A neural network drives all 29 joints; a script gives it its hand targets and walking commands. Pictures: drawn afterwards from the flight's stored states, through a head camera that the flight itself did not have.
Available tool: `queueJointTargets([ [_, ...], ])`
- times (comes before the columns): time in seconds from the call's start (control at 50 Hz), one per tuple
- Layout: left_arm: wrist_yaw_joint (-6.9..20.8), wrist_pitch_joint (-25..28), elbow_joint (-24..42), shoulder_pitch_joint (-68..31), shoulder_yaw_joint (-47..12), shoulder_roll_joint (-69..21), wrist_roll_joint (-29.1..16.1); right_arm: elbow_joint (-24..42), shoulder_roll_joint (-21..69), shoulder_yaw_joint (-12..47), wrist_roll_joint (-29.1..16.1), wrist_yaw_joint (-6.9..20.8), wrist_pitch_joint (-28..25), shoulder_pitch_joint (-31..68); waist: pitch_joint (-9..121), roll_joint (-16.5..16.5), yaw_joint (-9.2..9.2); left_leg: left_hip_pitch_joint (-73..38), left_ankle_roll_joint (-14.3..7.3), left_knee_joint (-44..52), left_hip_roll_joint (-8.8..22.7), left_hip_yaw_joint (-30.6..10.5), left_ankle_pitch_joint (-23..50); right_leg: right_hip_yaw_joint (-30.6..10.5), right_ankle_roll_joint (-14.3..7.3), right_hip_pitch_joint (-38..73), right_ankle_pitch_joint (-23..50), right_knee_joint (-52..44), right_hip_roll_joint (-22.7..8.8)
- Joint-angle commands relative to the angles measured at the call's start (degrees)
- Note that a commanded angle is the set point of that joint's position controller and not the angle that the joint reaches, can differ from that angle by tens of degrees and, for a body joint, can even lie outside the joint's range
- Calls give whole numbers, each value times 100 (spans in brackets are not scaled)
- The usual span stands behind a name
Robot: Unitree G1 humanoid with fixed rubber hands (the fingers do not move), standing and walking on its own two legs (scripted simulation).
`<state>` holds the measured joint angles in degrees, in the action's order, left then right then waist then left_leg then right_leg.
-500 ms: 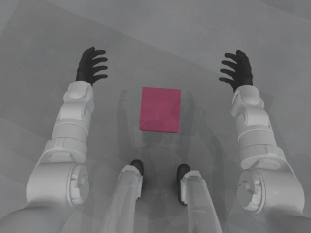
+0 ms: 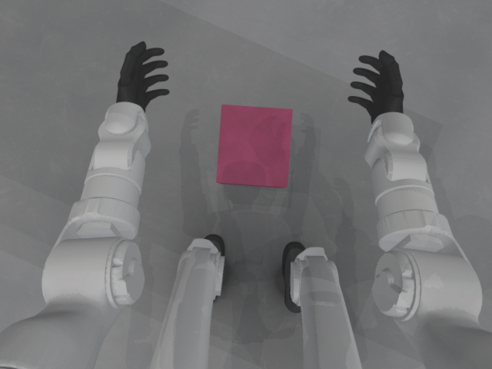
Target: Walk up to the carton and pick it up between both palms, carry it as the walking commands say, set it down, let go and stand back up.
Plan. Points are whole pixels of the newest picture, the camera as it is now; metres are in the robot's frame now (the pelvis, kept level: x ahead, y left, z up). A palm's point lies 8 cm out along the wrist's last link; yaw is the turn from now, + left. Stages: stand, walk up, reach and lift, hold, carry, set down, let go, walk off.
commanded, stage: reach and lift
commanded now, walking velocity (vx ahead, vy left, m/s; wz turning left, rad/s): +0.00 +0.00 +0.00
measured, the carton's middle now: (253, 149) +0.48 +0.02 -0.51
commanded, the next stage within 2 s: none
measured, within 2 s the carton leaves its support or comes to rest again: neither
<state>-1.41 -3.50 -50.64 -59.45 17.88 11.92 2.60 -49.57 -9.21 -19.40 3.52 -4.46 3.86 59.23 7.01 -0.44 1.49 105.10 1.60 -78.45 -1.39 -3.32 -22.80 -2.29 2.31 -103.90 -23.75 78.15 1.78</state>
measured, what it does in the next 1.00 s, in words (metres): lowers itself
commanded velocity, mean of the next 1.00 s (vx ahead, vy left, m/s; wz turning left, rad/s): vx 0.00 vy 0.00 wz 0.00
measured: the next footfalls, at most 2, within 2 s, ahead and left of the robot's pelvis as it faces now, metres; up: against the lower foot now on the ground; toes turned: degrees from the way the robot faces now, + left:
none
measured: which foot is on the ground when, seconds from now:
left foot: down 0.00-1.00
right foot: down 0.00-1.00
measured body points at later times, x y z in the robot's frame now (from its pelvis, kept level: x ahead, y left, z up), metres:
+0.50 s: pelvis -0.02 +0.00 -0.13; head +0.32 +0.01 +0.16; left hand +0.50 +0.21 -0.29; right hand +0.51 -0.16 -0.29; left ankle +0.08 +0.13 -0.55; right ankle +0.08 -0.13 -0.55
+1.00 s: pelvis -0.03 +0.00 -0.21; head +0.34 +0.01 +0.04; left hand +0.48 +0.20 -0.42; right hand +0.49 -0.16 -0.42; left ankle +0.08 +0.13 -0.55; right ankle +0.08 -0.13 -0.55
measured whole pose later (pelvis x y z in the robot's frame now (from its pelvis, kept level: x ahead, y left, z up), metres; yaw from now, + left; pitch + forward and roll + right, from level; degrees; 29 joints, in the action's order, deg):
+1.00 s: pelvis -0.03 +0.00 -0.21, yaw +0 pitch +39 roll -1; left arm -5.5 1.1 -67.4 -76.8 5.1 19.7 -12.3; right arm -65.1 -16.6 -4.1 -11.9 -7.4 -0.1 77.1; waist -18.4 -0.4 1.0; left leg 131.0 2.5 -123.8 -2.3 -2.8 -31.9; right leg -2.9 4.2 -130.0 -33.1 123.9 4.1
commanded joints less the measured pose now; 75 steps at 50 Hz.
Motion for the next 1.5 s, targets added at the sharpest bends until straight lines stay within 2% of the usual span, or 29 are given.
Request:
queueJointTargets([
  [0.0,-100,65,581,-1185,-128,637,-169,559,-521,152,-138,-118,-66,1176,5473,42,65,-2771,154,42,-325,715,1439,698,121,2618,1329,70,396],
  [0.18,-321,-33,780,-1627,-530,961,-700,752,-821,619,-639,-339,7,1639,5910,37,49,-2323,136,-947,-264,753,1116,747,105,2133,1034,1085,385],
  [0.36,-382,48,189,-1933,-635,1066,-884,210,-946,842,-911,-356,-45,1931,5272,34,67,-1549,86,-1724,-169,698,763,725,79,1344,729,1881,335],
  [0.64,-463,322,-271,-2436,-899,1279,-1192,-218,-1168,1175,-1258,-392,-283,2439,5023,65,53,-1193,96,-2810,-56,574,932,618,80,864,848,2949,247],
  [0.88,-455,527,-1015,-2901,-1233,1406,-1469,-901,-1310,1456,-1587,-327,-475,2901,4299,73,49,-700,114,-3484,44,459,910,507,89,333,802,3629,109],
  [0.92,-430,563,-1134,-3066,-1214,1440,-1506,-1072,-1326,1508,-1572,-314,-487,3092,3982,-12,94,-343,109,-3508,54,432,684,470,77,211,641,3705,87],
  [0.96,-399,620,-1151,-3262,-1214,1515,-1515,-1031,-1349,1465,-1522,-277,-539,3252,3595,-24,-15,-220,91,-3597,49,360,745,441,85,-33,699,3750,99],
  [1.02,-369,660,-1458,-3241,-1161,1540,-1412,-1224,-1369,1502,-1524,-225,-584,3329,3190,-19,56,-42,84,-3734,54,299,840,370,111,-230,810,3864,104],
  [1.22,-300,714,-1661,-3036,-1187,1413,-1371,-1483,-1265,1531,-1493,-163,-626,3070,3088,28,14,-25,87,-3878,25,305,1159,351,96,-248,1139,3983,110],
  [1.48,-293,674,-1655,-3387,-1185,1344,-1342,-1470,-1183,1577,-1473,-186,-591,3454,2873,-2,20,98,59,-3818,-9,314,820,352,66,-211,817,3919,137],
])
